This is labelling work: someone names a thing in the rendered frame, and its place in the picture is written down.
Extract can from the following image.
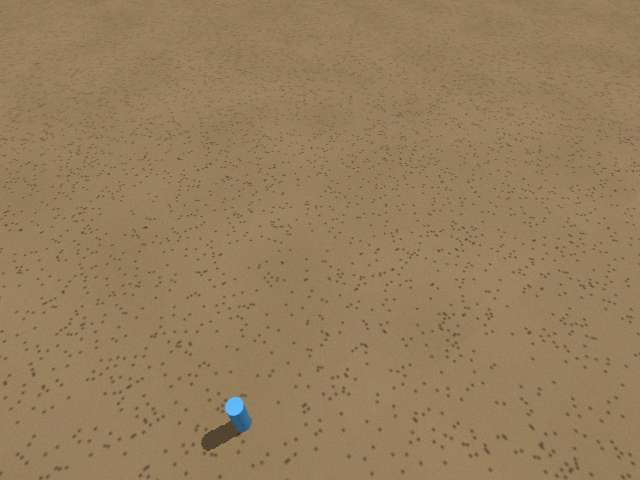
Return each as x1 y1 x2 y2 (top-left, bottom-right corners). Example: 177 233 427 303
225 397 251 432

